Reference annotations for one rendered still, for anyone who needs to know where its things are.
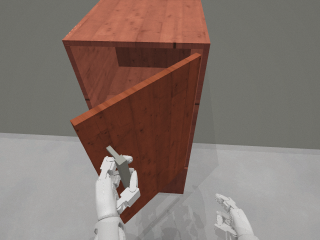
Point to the robot left forearm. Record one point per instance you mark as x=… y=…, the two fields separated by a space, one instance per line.
x=110 y=228

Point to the left robot hand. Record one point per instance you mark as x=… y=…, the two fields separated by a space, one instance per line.
x=106 y=202

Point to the cupboard door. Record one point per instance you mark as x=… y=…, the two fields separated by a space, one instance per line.
x=150 y=122

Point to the right robot hand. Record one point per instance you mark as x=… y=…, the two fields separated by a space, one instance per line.
x=234 y=225

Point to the handle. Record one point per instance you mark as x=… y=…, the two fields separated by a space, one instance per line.
x=122 y=167

